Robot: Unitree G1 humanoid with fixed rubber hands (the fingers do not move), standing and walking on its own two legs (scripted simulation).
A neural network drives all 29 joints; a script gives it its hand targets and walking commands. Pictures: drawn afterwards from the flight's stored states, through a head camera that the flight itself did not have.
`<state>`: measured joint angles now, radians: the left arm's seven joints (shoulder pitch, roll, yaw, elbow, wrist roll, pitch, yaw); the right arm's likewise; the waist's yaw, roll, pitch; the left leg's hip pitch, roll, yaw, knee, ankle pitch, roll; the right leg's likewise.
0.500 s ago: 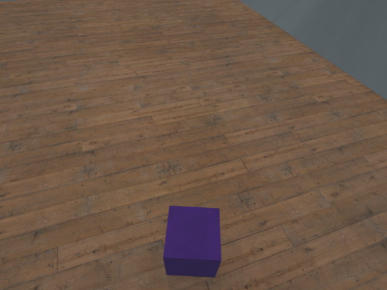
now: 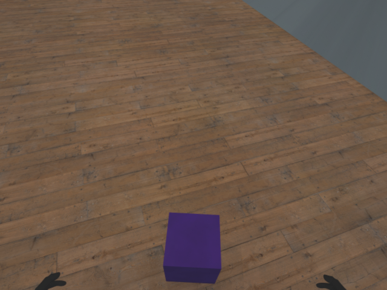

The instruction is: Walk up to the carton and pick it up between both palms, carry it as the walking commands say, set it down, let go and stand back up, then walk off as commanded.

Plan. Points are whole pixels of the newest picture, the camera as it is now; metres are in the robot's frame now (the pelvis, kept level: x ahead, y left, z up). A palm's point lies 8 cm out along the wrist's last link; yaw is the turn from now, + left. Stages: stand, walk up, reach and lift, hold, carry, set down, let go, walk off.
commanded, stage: walk up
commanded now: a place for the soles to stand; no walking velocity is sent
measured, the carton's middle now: (192, 248) +0.43 -0.01 -0.65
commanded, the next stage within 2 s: stand in 0.36 s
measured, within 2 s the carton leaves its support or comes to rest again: neither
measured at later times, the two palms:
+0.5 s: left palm out of the picture +0.09 +0.31 -0.10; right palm out of the picture +0.11 -0.33 -0.10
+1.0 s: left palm out of the picture +0.10 +0.30 -0.10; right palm out of the picture +0.11 -0.34 -0.10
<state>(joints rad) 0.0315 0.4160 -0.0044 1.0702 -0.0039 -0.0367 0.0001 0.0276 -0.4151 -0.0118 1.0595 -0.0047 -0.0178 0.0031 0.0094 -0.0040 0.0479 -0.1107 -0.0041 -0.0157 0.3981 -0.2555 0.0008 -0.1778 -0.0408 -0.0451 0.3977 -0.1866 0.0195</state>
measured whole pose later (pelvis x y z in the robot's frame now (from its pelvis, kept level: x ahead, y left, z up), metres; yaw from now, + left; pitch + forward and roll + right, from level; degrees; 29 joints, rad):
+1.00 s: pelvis +0.01 -0.02 +0.00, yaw +3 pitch -2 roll +0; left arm 0.06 0.39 0.03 1.08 0.01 0.00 -0.01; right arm 0.11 -0.41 -0.01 1.06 -0.02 -0.02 -0.02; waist 0.01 0.01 0.05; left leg -0.08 0.02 -0.07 0.35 -0.24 -0.03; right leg -0.13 -0.02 -0.10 0.36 -0.19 -0.01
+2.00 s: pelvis -0.08 -0.01 -0.09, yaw -1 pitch +28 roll +1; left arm -0.76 0.29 0.24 0.77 -0.04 0.26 0.00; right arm -0.79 -0.34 -0.20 0.79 0.00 0.28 0.02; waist 0.01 0.00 0.07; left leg -1.15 0.00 0.01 1.02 -0.36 -0.02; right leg -1.22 -0.04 0.00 0.98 -0.26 0.00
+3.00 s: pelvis -0.09 -0.01 -0.25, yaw +0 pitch +49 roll +1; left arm -1.24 0.28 0.27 0.90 -0.08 0.14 0.09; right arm -1.28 -0.34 -0.27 0.96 0.04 0.15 -0.06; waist 0.01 0.00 0.00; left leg -1.96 0.00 0.00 1.64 -0.54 -0.02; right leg -2.03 -0.03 0.01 1.57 -0.40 0.00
